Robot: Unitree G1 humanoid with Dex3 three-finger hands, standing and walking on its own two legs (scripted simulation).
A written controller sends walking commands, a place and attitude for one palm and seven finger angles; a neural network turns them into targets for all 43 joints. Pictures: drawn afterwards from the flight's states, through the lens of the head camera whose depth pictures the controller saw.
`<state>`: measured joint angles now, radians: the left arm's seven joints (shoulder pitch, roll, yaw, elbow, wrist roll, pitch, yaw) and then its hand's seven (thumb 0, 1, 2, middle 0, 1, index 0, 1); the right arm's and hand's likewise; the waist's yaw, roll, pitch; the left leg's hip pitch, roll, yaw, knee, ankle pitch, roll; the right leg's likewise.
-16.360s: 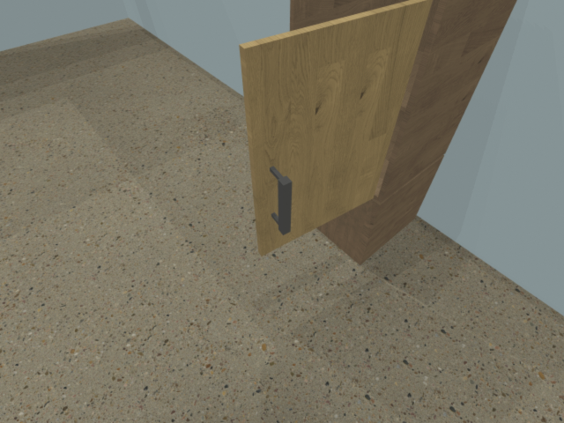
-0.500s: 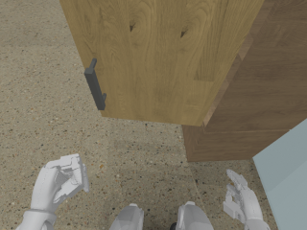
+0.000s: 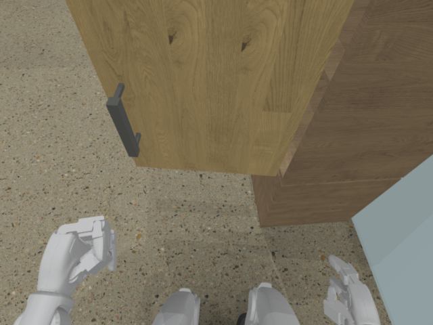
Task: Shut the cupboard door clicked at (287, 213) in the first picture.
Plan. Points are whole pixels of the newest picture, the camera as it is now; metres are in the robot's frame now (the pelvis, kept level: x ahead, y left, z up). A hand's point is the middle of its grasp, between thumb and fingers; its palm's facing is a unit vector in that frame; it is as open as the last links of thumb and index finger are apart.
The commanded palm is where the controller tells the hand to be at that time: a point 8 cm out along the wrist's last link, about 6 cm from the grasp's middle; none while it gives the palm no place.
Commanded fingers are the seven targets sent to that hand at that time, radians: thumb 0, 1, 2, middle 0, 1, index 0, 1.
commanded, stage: raise the hand and make a fist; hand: left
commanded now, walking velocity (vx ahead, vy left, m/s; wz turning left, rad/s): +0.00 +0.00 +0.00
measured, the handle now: (127, 123) +0.52 +0.23 +0.01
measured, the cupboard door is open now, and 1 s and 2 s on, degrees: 81 81 81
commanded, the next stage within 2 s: bring the fist close to the handle in 0.10 s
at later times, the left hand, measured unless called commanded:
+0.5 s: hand (120, 225) +0.27 +0.18 +0.04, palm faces -0.05 -1.00 -0.03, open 3.1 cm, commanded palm +0.26 +0.24 +0.04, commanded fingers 0.00 0.90 0.90 -1.30 -1.50 -1.30 -1.50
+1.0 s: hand (136, 176) +0.37 +0.18 +0.03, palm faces -0.03 -1.00 -0.04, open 3.1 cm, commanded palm +0.36 +0.23 +0.02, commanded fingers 0.00 0.90 0.90 -1.30 -1.50 -1.30 -1.50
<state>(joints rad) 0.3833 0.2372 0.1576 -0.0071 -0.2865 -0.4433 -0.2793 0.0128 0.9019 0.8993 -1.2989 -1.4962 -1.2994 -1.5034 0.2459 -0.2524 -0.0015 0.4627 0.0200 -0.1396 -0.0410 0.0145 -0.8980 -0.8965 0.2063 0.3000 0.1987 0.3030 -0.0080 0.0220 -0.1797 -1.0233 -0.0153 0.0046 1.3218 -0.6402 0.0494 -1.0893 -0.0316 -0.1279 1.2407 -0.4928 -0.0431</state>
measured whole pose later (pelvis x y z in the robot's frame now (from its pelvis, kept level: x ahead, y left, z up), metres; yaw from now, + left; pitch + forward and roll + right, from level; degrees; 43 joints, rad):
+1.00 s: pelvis -0.01 +0.00 -0.01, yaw +0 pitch +23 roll -2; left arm -0.32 0.28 0.23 0.60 -0.20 -0.47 -0.25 0.01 0.90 0.90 -1.30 -1.50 -1.30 -1.50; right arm 0.24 -0.27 0.01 0.58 0.01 -0.09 -0.03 0.01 -0.90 -0.90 0.21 0.30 0.20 0.30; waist -0.05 0.02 -0.17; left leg -1.11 -0.02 0.02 1.32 -0.61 0.05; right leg -1.18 -0.04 -0.11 1.25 -0.47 -0.04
